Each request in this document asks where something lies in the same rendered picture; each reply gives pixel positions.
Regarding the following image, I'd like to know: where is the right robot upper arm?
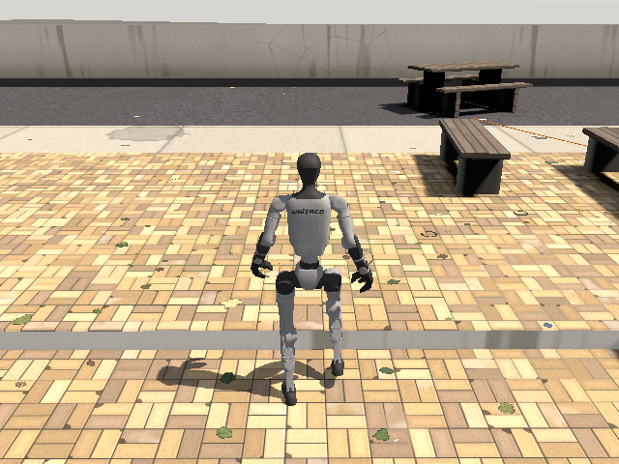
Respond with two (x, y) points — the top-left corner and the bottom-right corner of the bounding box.
(329, 194), (357, 249)

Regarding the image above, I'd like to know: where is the left robot hand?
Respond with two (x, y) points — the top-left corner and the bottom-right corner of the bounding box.
(251, 260), (273, 278)

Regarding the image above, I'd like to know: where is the left robot thigh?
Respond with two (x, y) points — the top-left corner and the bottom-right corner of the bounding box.
(276, 271), (297, 345)

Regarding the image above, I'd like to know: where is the right robot foot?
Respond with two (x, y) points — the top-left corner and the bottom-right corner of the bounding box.
(331, 359), (344, 376)

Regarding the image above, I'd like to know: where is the left robot upper arm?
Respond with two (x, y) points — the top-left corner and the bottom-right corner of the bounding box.
(260, 194), (289, 247)

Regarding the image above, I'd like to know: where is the right robot hand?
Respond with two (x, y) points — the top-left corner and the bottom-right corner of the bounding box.
(351, 268), (373, 293)

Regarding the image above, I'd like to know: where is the robot left forearm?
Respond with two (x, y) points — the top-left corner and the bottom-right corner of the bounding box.
(252, 232), (270, 265)

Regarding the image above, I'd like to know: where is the robot right forearm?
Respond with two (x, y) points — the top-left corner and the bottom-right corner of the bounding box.
(348, 234), (369, 275)

